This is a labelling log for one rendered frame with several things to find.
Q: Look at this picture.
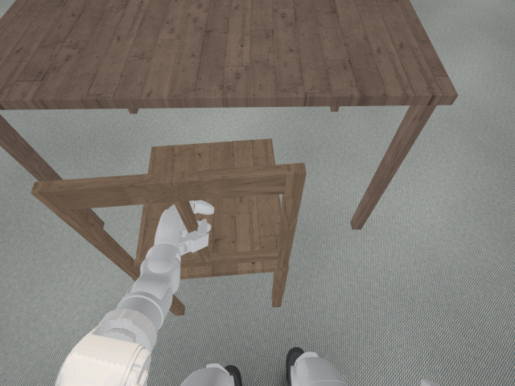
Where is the table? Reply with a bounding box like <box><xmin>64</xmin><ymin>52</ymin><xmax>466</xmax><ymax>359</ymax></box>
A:
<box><xmin>0</xmin><ymin>0</ymin><xmax>458</xmax><ymax>230</ymax></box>

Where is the robot left hand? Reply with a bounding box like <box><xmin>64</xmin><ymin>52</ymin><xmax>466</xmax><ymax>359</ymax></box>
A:
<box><xmin>154</xmin><ymin>200</ymin><xmax>214</xmax><ymax>256</ymax></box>

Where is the robot left foot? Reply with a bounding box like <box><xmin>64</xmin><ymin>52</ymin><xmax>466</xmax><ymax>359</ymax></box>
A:
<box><xmin>225</xmin><ymin>365</ymin><xmax>242</xmax><ymax>386</ymax></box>

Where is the left robot upper arm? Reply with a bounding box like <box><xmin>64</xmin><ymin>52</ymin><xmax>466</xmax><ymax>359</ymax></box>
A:
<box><xmin>58</xmin><ymin>335</ymin><xmax>151</xmax><ymax>386</ymax></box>

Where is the chair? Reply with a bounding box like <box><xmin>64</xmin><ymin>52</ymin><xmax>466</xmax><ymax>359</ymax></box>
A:
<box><xmin>31</xmin><ymin>138</ymin><xmax>307</xmax><ymax>316</ymax></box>

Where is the robot left forearm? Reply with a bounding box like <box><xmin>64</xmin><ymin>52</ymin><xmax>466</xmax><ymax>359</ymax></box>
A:
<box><xmin>55</xmin><ymin>244</ymin><xmax>181</xmax><ymax>386</ymax></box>

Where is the robot left shin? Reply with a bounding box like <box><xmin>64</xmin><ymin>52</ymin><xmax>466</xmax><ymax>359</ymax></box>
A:
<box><xmin>206</xmin><ymin>363</ymin><xmax>228</xmax><ymax>372</ymax></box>

